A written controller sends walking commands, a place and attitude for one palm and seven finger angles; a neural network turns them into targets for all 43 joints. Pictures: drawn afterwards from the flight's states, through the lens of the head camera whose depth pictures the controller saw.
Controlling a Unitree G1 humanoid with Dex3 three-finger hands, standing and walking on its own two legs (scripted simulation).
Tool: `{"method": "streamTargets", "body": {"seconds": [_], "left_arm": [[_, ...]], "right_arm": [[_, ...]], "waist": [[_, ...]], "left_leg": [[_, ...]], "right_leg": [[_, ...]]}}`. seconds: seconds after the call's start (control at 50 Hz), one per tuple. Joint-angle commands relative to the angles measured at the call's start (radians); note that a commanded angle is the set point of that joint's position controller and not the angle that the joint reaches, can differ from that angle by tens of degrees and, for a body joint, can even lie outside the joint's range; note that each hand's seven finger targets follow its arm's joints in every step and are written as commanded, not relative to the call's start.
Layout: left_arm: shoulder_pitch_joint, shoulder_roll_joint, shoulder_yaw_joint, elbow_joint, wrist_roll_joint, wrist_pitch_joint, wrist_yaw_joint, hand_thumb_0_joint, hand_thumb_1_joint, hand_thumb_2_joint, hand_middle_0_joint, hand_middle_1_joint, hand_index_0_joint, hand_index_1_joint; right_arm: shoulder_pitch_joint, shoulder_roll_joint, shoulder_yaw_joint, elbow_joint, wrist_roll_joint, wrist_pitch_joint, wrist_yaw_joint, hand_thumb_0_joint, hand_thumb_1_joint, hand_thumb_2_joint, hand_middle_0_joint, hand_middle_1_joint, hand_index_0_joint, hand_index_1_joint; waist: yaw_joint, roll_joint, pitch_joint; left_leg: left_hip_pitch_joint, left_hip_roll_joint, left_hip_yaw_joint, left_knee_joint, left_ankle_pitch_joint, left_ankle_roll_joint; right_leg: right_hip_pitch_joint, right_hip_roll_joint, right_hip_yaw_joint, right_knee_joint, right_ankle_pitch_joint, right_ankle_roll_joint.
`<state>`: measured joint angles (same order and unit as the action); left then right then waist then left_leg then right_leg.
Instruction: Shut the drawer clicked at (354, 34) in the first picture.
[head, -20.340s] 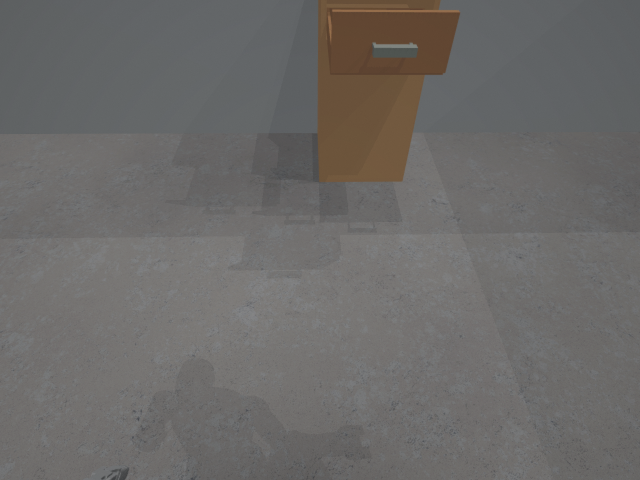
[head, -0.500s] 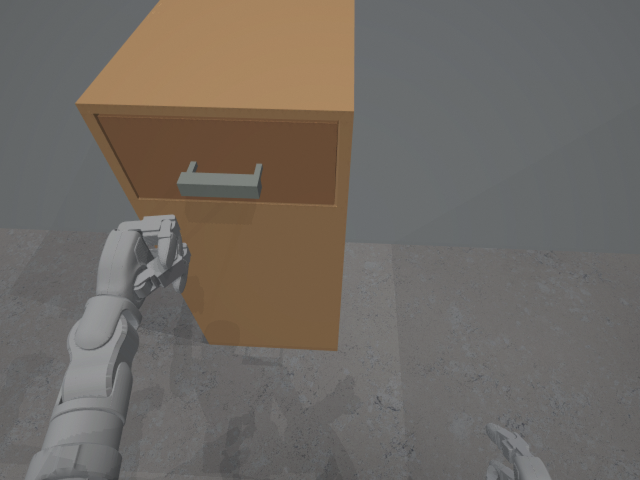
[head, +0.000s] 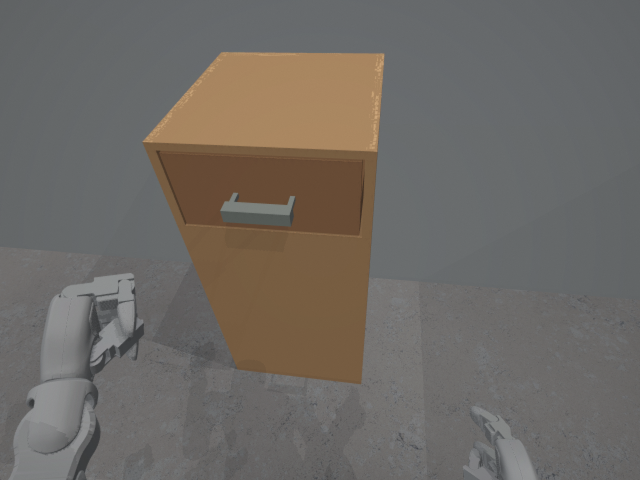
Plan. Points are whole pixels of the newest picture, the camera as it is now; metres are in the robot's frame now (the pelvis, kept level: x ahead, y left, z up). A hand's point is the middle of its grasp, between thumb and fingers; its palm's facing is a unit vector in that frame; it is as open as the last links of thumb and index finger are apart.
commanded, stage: draw the hand back to the body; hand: left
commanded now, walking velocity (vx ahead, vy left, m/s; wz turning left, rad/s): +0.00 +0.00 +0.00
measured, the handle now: (260, 206) +0.58 +0.18 +0.01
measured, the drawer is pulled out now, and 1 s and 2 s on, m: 0.00 0.00 0.00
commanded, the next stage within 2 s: step back with the hand held close in 0.40 s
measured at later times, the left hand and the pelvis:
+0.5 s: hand (82, 372) +0.17 +0.24 +0.15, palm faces +0.42 -0.82 -0.38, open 3.2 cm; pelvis -0.01 +0.00 +0.00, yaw +0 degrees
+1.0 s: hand (45, 397) +0.15 +0.26 +0.15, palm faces +0.34 -0.79 -0.51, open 3.2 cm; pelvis -0.05 +0.02 -0.01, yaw +0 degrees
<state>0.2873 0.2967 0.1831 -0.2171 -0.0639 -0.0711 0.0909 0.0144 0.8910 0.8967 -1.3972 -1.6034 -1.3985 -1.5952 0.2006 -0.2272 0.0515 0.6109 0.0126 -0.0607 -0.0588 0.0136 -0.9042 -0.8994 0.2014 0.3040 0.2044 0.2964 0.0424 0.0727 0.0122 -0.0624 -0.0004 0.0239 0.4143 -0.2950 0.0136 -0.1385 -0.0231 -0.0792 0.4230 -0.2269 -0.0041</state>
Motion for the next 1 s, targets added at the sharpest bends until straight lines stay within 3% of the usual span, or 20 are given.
{"method": "streamTargets", "body": {"seconds": [0.0, 0.08, 0.16, 0.2, 0.28, 0.38, 0.5, 0.52, 0.54, 0.56, 0.6, 0.66, 0.7, 0.74, 0.78, 0.88, 0.94, 0.98], "left_arm": [[-0.049, 0.181, 0.146, -0.306, -0.001, -0.076, 0.021, 0.0, 0.9, 0.9, -1.4, -1.6, -1.4, -1.6], [0.052, 0.191, 0.176, -0.404, 0.0, -0.087, 0.027, 0.0, 0.9, 0.9, -1.4, -1.6, -1.4, -1.6], [0.147, 0.196, 0.204, -0.441, 0.0, -0.092, 0.034, 0.0, 0.9, 0.9, -1.4, -1.6, -1.4, -1.6], [0.183, 0.209, 0.229, -0.485, 0.002, -0.1, 0.039, 0.0, 0.9, 0.9, -1.4, -1.6, -1.4, -1.6], [0.142, 0.164, 0.185, -0.413, 0.01, -0.094, 0.037, 0.0, 0.9, 0.9, -1.4, -1.6, -1.4, -1.6], [0.125, 0.183, 0.2, -0.433, 0.012, -0.101, 0.045, 0.0, 0.9, 0.9, -1.4, -1.6, -1.4, -1.6], [0.139, 0.193, 0.214, -0.447, 0.01, -0.102, 0.047, 0.0, 0.9, 0.9, -1.4, -1.6, -1.4, -1.6], [0.022, 0.319, 0.36, -0.524, 0.009, -0.149, 0.05, 0.0, 0.9, 0.9, -1.4, -1.6, -1.4, -1.6], [0.026, 0.328, 0.373, -0.491, 0.015, -0.166, 0.048, 0.0, 0.9, 0.9, -1.4, -1.6, -1.4, -1.6], [0.17, 0.225, 0.303, -0.389, 0.017, -0.159, 0.041, 0.0, 0.9, 0.9, -1.4, -1.6, -1.4, -1.6], [0.246, 0.167, 0.241, -0.4, 0.018, -0.16, 0.03, 0.0, 0.9, 0.9, -1.4, -1.6, -1.4, -1.6], [0.305, 0.187, 0.258, -0.432, 0.017, -0.167, 0.036, 0.0, 0.9, 0.9, -1.4, -1.6, -1.4, -1.6], [0.327, 0.217, 0.286, -0.458, 0.014, -0.168, 0.043, 0.0, 0.9, 0.9, -1.4, -1.6, -1.4, -1.6], [0.33, 0.25, 0.315, -0.492, 0.011, -0.168, 0.05, 0.0, 0.9, 0.9, -1.4, -1.6, -1.4, -1.6], [0.345, 0.247, 0.312, -0.506, 0.011, -0.168, 0.053, 0.0, 0.9, 0.9, -1.4, -1.6, -1.4, -1.6], [0.335, 0.243, 0.304, -0.536, 0.02, -0.172, 0.058, 0.0, 0.9, 0.9, -1.4, -1.6, -1.4, -1.6], [0.316, 0.243, 0.309, -0.535, 0.028, -0.177, 0.06, 0.0, 0.9, 0.9, -1.4, -1.6, -1.4, -1.6], [0.315, 0.231, 0.303, -0.525, 0.033, -0.181, 0.062, 0.0, 0.9, 0.9, -1.4, -1.6, -1.4, -1.6]], "right_arm": [[-0.127, -0.099, -0.055, -0.166, -0.007, -0.063, -0.002, 0.0, -0.9, -0.9, 0.2, 0.3, 0.2, 0.3], [-0.124, -0.093, -0.059, -0.169, -0.007, -0.083, -0.001, 0.0, -0.9, -0.9, 0.2, 0.3, 0.2, 0.3], [-0.124, -0.091, -0.061, -0.167, -0.005, -0.104, -0.007, 0.0, -0.9, -0.9, 0.2, 0.3, 0.2, 0.3], [-0.12, -0.09, -0.064, -0.169, -0.004, -0.114, -0.01, 0.0, -0.9, -0.9, 0.2, 0.3, 0.2, 0.3], [-0.113, -0.094, -0.066, -0.149, -0.004, -0.119, -0.018, 0.0, -0.9, -0.9, 0.2, 0.3, 0.2, 0.3], [-0.115, -0.092, -0.063, -0.145, -0.009, -0.133, -0.025, 0.0, -0.9, -0.9, 0.2, 0.3, 0.2, 0.3], [-0.122, -0.085, -0.059, -0.147, -0.012, -0.144, -0.025, 0.0, -0.9, -0.9, 0.2, 0.3, 0.2, 0.3], [-0.099, -0.115, -0.07, -0.175, -0.012, -0.114, -0.016, 0.0, -0.9, -0.9, 0.2, 0.3, 0.2, 0.3], [-0.099, -0.099, -0.068, -0.164, -0.012, -0.099, -0.018, 0.0, -0.9, -0.9, 0.2, 0.3, 0.2, 0.3], [-0.093, -0.093, -0.075, -0.15, -0.015, -0.082, -0.018, 0.0, -0.9, -0.9, 0.2, 0.3, 0.2, 0.3], [-0.093, -0.109, -0.085, -0.16, -0.019, -0.054, -0.005, 0.0, -0.9, -0.9, 0.2, 0.3, 0.2, 0.3], [-0.109, -0.114, -0.097, -0.176, -0.017, -0.03, -0.007, 0.0, -0.9, -0.9, 0.2, 0.3, 0.2, 0.3], [-0.113, -0.114, -0.105, -0.189, -0.012, -0.014, -0.008, 0.0, -0.9, -0.9, 0.2, 0.3, 0.2, 0.3], [-0.123, -0.116, -0.109, -0.202, -0.009, -0.002, -0.016, 0.0, -0.9, -0.9, 0.2, 0.3, 0.2, 0.3], [-0.116, -0.11, -0.111, -0.21, -0.004, 0.004, -0.019, 0.0, -0.9, -0.9, 0.2, 0.3, 0.2, 0.3], [-0.111, -0.119, -0.113, -0.22, -0.005, 0.001, -0.029, 0.0, -0.9, -0.9, 0.2, 0.3, 0.2, 0.3], [-0.113, -0.127, -0.115, -0.222, -0.01, -0.008, -0.031, 0.0, -0.9, -0.9, 0.2, 0.3, 0.2, 0.3], [-0.103, -0.124, -0.115, -0.223, -0.006, -0.013, -0.028, 0.0, -0.9, -0.9, 0.2, 0.3, 0.2, 0.3]], "waist": [[0.004, -0.039, -0.1], [0.01, -0.008, -0.101], [0.016, -0.03, -0.047], [0.022, 0.0, -0.062], [0.002, -0.063, 0.032], [0.015, -0.018, -0.021], [0.024, -0.006, -0.022], [-0.021, -0.051, 0.056], [-0.021, -0.062, 0.065], [-0.029, -0.097, 0.048], [-0.038, -0.062, -0.022], [-0.035, -0.02, -0.109], [-0.03, -0.055, -0.157], [-0.027, -0.048, -0.174], [-0.029, -0.041, -0.18], [-0.029, 0.011, -0.146], [-0.028, 0.02, -0.115], [-0.034, -0.006, -0.098]], "left_leg": [[-0.068, 0.012, -0.019, -0.06, 0.276, 0.008], [-0.062, 0.013, -0.018, -0.055, 0.288, 0.006], [-0.082, 0.018, -0.02, -0.058, 0.243, 0.006], [-0.079, 0.017, -0.02, -0.053, 0.246, 0.005], [-0.096, 0.018, -0.02, -0.059, 0.164, 0.013], [-0.079, 0.012, -0.024, -0.061, 0.149, 0.016], [-0.083, 0.011, -0.023, -0.061, 0.17, 0.011], [-0.182, 0.025, -0.041, -0.036, 0.101, 0.032], [-0.179, 0.018, -0.051, -0.02, 0.065, 0.03], [-0.157, 0.024, -0.049, -0.003, 0.098, 0.029], [-0.147, 0.034, -0.041, -0.004, 0.181, 0.025], [-0.16, 0.052, -0.053, -0.029, 0.301, 0.023], [-0.183, 0.058, -0.062, -0.027, 0.345, 0.021], [-0.205, 0.058, -0.068, -0.021, 0.379, 0.017], [-0.224, 0.064, -0.071, -0.017, 0.381, 0.018], [-0.305, 0.09, -0.1, -0.058, 0.308, 0.035], [-0.427, 0.104, -0.119, -0.093, 0.153, 0.056], [-0.492, 0.107, -0.118, -0.092, 0.047, 0.064]], "right_leg": [[0.115, 0.007, 0.039, -0.046, 0.202, -0.018], [0.115, 0.008, 0.04, -0.045, 0.208, -0.016], [0.087, 0.012, 0.041, -0.054, 0.164, -0.015], [0.091, 0.012, 0.044, -0.049, 0.166, -0.016], [0.024, 0.012, 0.044, -0.077, 0.069, -0.012], [0.05, 0.005, 0.052, -0.075, 0.052, -0.015], [0.073, 0.007, 0.057, -0.076, 0.083, -0.017], [-0.004, -0.046, 0.173, -0.14, 0.091, -0.019], [-0.03, -0.072, 0.193, -0.172, 0.054, -0.029], [-0.045, -0.084, 0.181, -0.17, 0.064, -0.031], [-0.01, -0.082, 0.14, -0.126, 0.158, -0.025], [0.053, -0.065, 0.094, -0.044, 0.29, -0.01], [0.088, -0.059, 0.087, -0.009, 0.342, -0.006], [0.099, -0.059, 0.083, 0.017, 0.387, -0.004], [0.097, -0.057, 0.082, 0.039, 0.398, -0.001], [0.082, -0.027, 0.075, 0.099, 0.316, 0.013], [0.119, -0.018, 0.087, 0.136, 0.253, 0.016], [0.134, -0.025, 0.101, 0.145, 0.226, 0.014]]}}
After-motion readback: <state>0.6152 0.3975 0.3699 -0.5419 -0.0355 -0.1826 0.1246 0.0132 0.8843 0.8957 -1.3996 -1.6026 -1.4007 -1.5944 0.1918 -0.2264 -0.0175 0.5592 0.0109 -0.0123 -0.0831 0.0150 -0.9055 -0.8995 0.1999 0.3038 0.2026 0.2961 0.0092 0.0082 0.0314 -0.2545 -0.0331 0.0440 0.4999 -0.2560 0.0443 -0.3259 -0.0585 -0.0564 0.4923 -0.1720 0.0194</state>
